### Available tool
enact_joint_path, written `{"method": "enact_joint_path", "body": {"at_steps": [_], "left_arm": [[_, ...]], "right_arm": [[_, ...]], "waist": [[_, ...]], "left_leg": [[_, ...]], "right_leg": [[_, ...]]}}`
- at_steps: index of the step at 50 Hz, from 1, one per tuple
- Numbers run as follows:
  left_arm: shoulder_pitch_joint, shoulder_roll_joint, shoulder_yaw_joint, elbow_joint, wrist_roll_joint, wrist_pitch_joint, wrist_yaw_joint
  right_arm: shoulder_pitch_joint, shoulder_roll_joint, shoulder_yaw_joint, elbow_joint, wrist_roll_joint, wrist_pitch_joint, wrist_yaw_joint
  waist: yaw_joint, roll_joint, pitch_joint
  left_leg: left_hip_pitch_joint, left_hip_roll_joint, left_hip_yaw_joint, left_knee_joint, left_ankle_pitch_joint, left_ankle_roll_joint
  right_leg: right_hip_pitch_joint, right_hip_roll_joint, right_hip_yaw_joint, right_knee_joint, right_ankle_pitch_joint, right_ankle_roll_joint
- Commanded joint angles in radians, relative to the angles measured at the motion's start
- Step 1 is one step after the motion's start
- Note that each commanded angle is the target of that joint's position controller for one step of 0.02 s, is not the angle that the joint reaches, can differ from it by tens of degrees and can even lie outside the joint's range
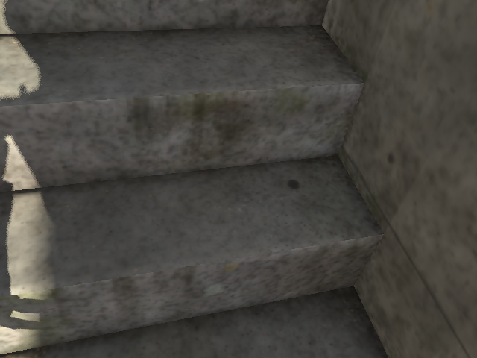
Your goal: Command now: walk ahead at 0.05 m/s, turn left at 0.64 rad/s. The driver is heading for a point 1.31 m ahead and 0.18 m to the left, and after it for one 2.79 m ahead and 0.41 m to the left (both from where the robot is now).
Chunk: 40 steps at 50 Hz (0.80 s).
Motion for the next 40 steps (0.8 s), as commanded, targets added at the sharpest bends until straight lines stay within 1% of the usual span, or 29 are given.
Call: {"method": "enact_joint_path", "body": {"at_steps": [1, 2, 4, 6, 8, 11, 12, 14, 16, 17, 18, 19, 20, 21, 23, 25, 26, 29, 30, 31, 32, 33, 34, 35, 36, 37, 38, 39, 40], "left_arm": [[0.007, -0.059, -0.002, -0.123, -0.052, 0.04, 0.011], [0.009, -0.069, -0.006, -0.114, -0.04, 0.013, 0.059], [-0.06, -0.075, -0.028, -0.148, -0.017, -0.059, 0.134], [-0.118, -0.014, -0.016, -0.181, -0.053, -0.084, 0.179], [-0.178, 0.019, 0.01, -0.221, -0.074, -0.082, 0.208], [-0.22, -0.062, -0.008, -0.333, -0.088, -0.077, 0.181], [-0.153, -0.07, 0.006, -0.33, -0.061, -0.088, 0.179], [-0.137, -0.078, 0.006, -0.347, -0.06, -0.086, 0.161], [-0.167, -0.094, -0.001, -0.405, -0.061, -0.084, 0.133], [-0.116, -0.047, 0.025, -0.399, -0.053, -0.074, 0.131], [-0.122, -0.024, 0.03, -0.429, -0.044, -0.079, 0.137], [-0.139, 0.016, 0.039, -0.453, -0.068, -0.076, 0.123], [-0.02, 0.032, 0.058, -0.417, -0.064, -0.069, 0.098], [0.118, 0.065, 0.079, -0.389, -0.056, -0.071, 0.101], [-0.013, -0.024, 0.01, -0.406, -0.045, -0.091, 0.12], [-0.099, -0.142, -0.057, -0.399, -0.047, -0.055, 0.123], [-0.103, -0.143, -0.066, -0.392, -0.056, -0.042, 0.124], [-0.017, -0.069, -0.054, -0.371, -0.027, -0.038, 0.126], [-0.012, -0.09, -0.072, -0.364, -0.052, -0.053, 0.117], [-0.084, -0.124, -0.094, -0.347, -0.091, -0.065, 0.092], [-0.091, -0.117, -0.089, -0.332, -0.146, -0.077, 0.07], [0.024, -0.077, -0.038, -0.32, -0.073, -0.086, 0.226], [-0.01, -0.027, -0.039, -0.296, -0.059, -0.086, 0.26], [0.048, 0.044, -0.033, -0.217, -0.084, -0.061, 0.118], [0.071, -0.026, -0.037, -0.235, -0.085, -0.042, 0.061], [0.189, -0.049, -0.032, -0.221, -0.083, -0.021, 0.049], [0.214, -0.101, -0.034, -0.197, -0.07, -0.02, 0.057], [0.306, -0.156, -0.062, -0.225, -0.046, -0.039, 0.08], [0.183, -0.112, -0.047, -0.251, -0.044, -0.048, 0.105]], "right_arm": [[0.186, -0.165, -0.086, 0.103, -0.009, -0.049, 0.01], [0.161, -0.102, -0.07, 0.158, 0.015, -0.097, 0.016], [0.077, -0.033, -0.048, 0.204, 0.051, -0.184, 0.008], [-0.046, -0.052, -0.053, 0.132, 0.04, -0.202, -0.02], [0.06, -0.126, -0.081, 0.114, 0.002, -0.185, -0.023], [0.116, -0.225, -0.141, 0.121, 0.027, -0.183, -0.018], [0.002, -0.215, -0.143, 0.079, 0.015, -0.197, -0.014], [-0.033, -0.192, -0.145, 0.037, 0.013, -0.188, -0.03], [0.003, -0.185, -0.154, 0.012, 0.032, -0.177, -0.029], [0.059, -0.171, -0.148, 0.014, 0.05, -0.171, -0.023], [0.105, -0.154, -0.154, 0.018, 0.038, -0.163, -0.023], [0.186, -0.07, -0.14, 0.008, 0.013, -0.165, -0.033], [0.131, -0.049, -0.124, -0.026, -0.002, -0.16, -0.04], [0.115, -0.087, -0.137, -0.011, 0.01, -0.163, -0.053], [0.214, -0.138, -0.148, 0.054, -0.007, -0.174, -0.081], [-0.028, -0.103, -0.125, -0.008, -0.02, -0.185, -0.088], [-0.085, -0.091, -0.113, -0.035, -0.018, -0.183, -0.093], [-0.134, -0.092, -0.087, -0.009, -0.005, -0.188, -0.071], [-0.1, -0.127, -0.096, 0.022, -0.002, -0.194, -0.062], [-0.027, -0.099, -0.085, 0.05, -0.016, -0.193, -0.037], [-0.007, -0.05, -0.068, 0.087, -0.024, -0.182, 0.009], [-0.113, 0.004, -0.057, -0.005, 0.026, -0.081, -0.041], [-0.003, -0.016, -0.076, 0.032, 0.02, -0.029, -0.091], [-0.059, -0.099, -0.086, 0.022, -0.054, -0.082, -0.042], [-0.032, -0.142, -0.099, 0.021, -0.057, -0.116, -0.052], [-0.068, -0.184, -0.121, 0.015, -0.057, -0.139, -0.076], [-0.088, -0.186, -0.134, -0.013, -0.059, -0.152, -0.084], [-0.143, -0.246, -0.147, -0.005, -0.014, -0.168, -0.098], [-0.055, -0.217, -0.165, 0.005, -0.002, -0.157, -0.119]], "waist": [[0.02, 0.429, -0.029], [0.075, 0.309, -0.001], [0.134, 0.217, -0.02], [0.123, 0.174, -0.058], [0.07, 0.186, -0.066], [0.036, 0.194, -0.025], [0.114, 0.248, -0.016], [0.118, 0.228, 0.011], [0.105, 0.207, 0.073], [0.107, 0.21, 0.037], [0.091, 0.217, 0.009], [0.016, 0.051, -0.108], [0.085, -0.088, -0.049], [0.146, -0.159, 0.025], [0.054, -0.016, 0.075], [0.054, 0.085, 0.122], [0.066, 0.082, 0.07], [0.13, 0.053, 0.033], [0.117, 0.079, 0.04], [0.041, 0.143, 0.05], [0.035, 0.135, 0.096], [0.145, -0.005, 0.155], [0.071, -0.1, 0.089], [0.024, -0.016, 0.14], [0.05, 0.079, 0.068], [0.11, 0.154, 0.025], [0.101, 0.22, 0.066], [0.19, 0.381, -0.103], [0.078, 0.267, -0.005]], "left_leg": [[0.381, 0.13, -0.581, -0.648, -0.25, 0.25], [0.4, 0.082, -0.47, -0.62, -0.176, 0.222], [0.407, 0.042, -0.423, -0.635, 0.033, 0.179], [0.39, 0.046, -0.411, -0.643, 0.127, 0.155], [0.468, 0.084, -0.494, -0.65, 0.225, 0.187], [0.444, 0.111, -0.49, -0.812, 0.31, 0.189], [0.342, 0.089, -0.487, -0.814, 0.206, 0.133], [0.348, 0.112, -0.534, -0.807, 0.149, 0.16], [0.574, 0.116, -0.592, -0.785, 0.192, 0.172], [0.614, 0.1, -0.627, -0.718, 0.241, 0.166], [0.548, 0.047, -0.549, -0.632, 0.242, 0.131], [0.36, -0.087, -0.375, -0.487, 0.087, 0.015], [0.103, -0.128, -0.233, -0.356, -0.093, -0.057], [-0.077, -0.11, -0.188, 0.039, -0.225, -0.109], [-0.079, 0.015, -0.101, 0.7, -0.094, -0.111], [-0.033, 0.04, -0.026, 0.612, 0.022, -0.08], [-0.01, 0.049, -0.001, 0.522, 0.01, -0.086], [-0.027, 0.077, -0.001, 0.459, 0.11, -0.093], [0.053, 0.111, -0.024, 0.328, 0.131, -0.096], [0.205, 0.176, 0.024, -0.031, 0.12, -0.105], [0.396, 0.196, 0.153, -0.391, -0.017, -0.139], [0.498, 0.169, 0.159, -0.631, 0.054, -0.006], [0.693, 0.18, 0.11, -0.641, 0.113, 0.037], [0.641, 0.159, 0.151, -0.551, 0.197, 0.034], [0.693, 0.204, 0.101, -0.668, 0.308, 0.072], [0.775, 0.218, 0.11, -0.693, 0.421, 0.123], [0.834, 0.262, 0.065, -0.737, 0.656, 0.18], [1.003, 0.394, -0.116, -0.763, 0.775, 0.326], [1.002, 0.456, -0.241, -0.842, 0.601, 0.373]], "right_leg": [[-0.543, 0.113, 0.277, 0.926, -0.066, 0.036], [-0.584, 0.11, 0.25, 0.928, -0.09, 0.054], [-0.565, 0.077, 0.229, 0.861, -0.18, 0.104], [-0.496, 0.056, 0.214, 0.751, -0.273, 0.195], [-0.547, 0.065, 0.192, 0.725, -0.328, 0.284], [-0.327, 0.105, 0.07, 0.294, -0.53, 0.298], [-0.072, 0.089, 0.104, 0.261, -0.364, 0.283], [0.036, 0.108, 0.141, 0.065, -0.293, 0.304], [0.01, 0.09, 0.139, -0.252, -0.262, 0.258], [0.104, 0.051, 0.15, -0.297, -0.13, 0.231], [0.226, -0.015, 0.188, -0.227, 0.153, 0.128], [0.471, -0.148, 0.343, -0.208, 0.451, -0.052], [0.576, -0.313, 0.57, -0.31, 0.42, -0.205], [0.583, -0.43, 0.703, -0.355, 0.34, -0.282], [0.284, -0.394, 0.516, -0.374, 0.218, -0.196], [0.123, -0.214, 0.267, -0.42, 0.055, -0.109], [0.165, -0.189, 0.221, -0.418, 0.096, -0.1], [0.217, -0.126, 0.181, -0.405, 0.039, -0.095], [0.192, -0.103, 0.15, -0.394, -0.024, -0.054], [0.148, -0.06, 0.092, -0.401, -0.128, 0.022], [0.088, 0.001, 0.021, -0.418, -0.254, 0.082], [0.074, -0.142, 0.242, -0.574, -0.047, -0.053], [0.044, -0.212, 0.284, -0.498, 0.05, -0.038], [0.09, -0.211, 0.267, -0.504, -0.131, -0.049], [0.108, -0.205, 0.27, -0.446, -0.214, -0.03], [0.12, -0.148, 0.227, -0.395, -0.248, -0.032], [0.036, -0.069, 0.164, -0.244, -0.174, -0.004], [-0.064, 0.023, 0.075, -0.143, -0.348, 0.103], [-0.205, 0.047, 0.05, -0.025, -0.443, 0.179]]}}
